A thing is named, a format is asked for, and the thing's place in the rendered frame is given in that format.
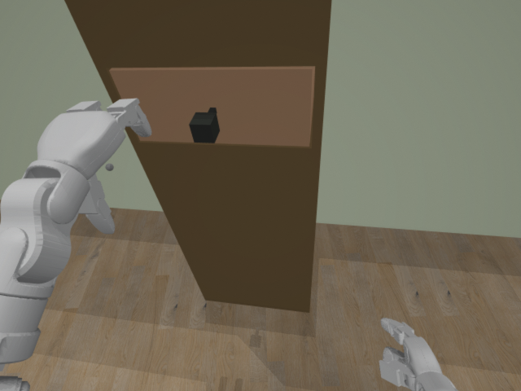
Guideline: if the cabinet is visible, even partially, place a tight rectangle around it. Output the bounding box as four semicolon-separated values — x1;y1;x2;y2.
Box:
64;0;331;313

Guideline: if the robot right hand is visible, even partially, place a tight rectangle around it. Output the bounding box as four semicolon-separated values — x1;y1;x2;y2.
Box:
379;318;443;391

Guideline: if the drawer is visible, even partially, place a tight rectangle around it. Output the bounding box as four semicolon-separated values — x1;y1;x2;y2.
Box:
109;66;315;147

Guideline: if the robot right forearm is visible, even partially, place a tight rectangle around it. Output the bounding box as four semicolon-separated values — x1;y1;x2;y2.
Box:
414;371;458;391

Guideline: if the robot left hand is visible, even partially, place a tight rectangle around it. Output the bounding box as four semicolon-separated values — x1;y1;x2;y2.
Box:
37;99;151;234

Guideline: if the handle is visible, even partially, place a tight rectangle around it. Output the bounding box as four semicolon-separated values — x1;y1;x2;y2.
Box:
189;108;220;143

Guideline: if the robot left forearm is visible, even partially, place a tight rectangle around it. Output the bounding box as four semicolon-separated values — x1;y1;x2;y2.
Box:
0;160;90;371

